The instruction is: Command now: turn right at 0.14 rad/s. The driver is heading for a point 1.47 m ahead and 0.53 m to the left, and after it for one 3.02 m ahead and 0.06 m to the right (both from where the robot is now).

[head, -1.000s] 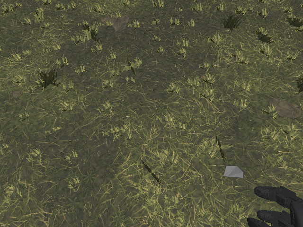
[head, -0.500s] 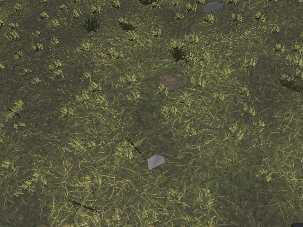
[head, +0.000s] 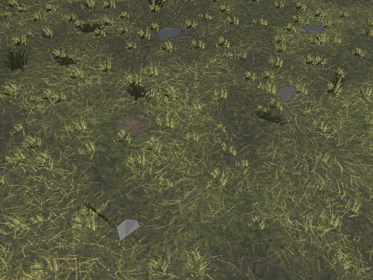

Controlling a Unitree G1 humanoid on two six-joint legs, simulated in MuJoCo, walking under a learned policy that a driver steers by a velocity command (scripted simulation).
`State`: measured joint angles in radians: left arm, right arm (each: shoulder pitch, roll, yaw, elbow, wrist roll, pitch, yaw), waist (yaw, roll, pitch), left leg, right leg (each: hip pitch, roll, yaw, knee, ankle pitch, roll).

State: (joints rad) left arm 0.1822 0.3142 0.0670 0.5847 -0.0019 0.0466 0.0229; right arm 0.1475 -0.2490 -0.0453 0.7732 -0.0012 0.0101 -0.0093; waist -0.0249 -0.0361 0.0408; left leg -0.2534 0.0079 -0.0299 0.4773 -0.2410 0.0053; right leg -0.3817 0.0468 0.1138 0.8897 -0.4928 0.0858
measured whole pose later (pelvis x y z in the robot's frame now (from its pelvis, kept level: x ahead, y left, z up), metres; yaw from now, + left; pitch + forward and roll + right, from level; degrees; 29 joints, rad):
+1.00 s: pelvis +0.00 -0.03 +0.00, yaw +0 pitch -1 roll +0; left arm 0.27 0.22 0.03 0.85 0.01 0.00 0.03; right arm 0.19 -0.24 -0.03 1.06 0.00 0.01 -0.05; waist -0.02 0.00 0.04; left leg -0.21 0.05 -0.04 0.51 -0.27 -0.06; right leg -0.17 0.03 0.06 0.51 -0.32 -0.01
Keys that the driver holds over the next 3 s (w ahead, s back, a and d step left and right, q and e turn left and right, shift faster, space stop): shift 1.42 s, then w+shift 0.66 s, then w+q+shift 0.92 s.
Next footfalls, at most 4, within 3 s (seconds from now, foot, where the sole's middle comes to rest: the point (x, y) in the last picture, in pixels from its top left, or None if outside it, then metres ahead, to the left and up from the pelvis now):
0.10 right None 0.02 -0.15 -0.78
2.14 right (214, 257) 0.55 -0.12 -0.78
2.64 left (141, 169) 0.93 0.16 -0.78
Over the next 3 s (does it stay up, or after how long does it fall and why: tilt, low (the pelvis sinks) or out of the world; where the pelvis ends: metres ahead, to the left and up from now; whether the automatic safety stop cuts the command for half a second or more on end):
stays up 1.04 0.17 -0.01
